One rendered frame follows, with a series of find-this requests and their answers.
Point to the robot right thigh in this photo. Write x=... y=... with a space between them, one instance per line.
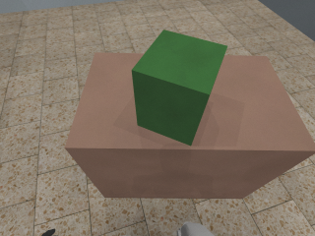
x=193 y=229

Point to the pedestal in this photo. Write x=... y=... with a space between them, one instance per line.
x=250 y=133

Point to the carton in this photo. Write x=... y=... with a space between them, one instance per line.
x=172 y=83

